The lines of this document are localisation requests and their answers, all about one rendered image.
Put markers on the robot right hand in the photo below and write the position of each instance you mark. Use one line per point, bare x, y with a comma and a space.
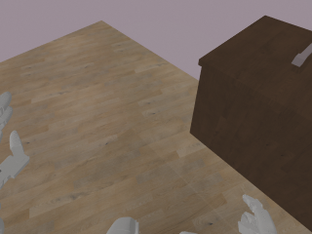
259, 223

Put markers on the left robot thigh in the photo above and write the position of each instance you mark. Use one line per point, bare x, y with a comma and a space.
124, 225

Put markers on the tap lever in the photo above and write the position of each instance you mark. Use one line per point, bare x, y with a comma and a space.
300, 58

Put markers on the counter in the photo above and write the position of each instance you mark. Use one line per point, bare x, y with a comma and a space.
253, 109

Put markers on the robot left hand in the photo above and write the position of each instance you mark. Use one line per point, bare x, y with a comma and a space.
13, 165

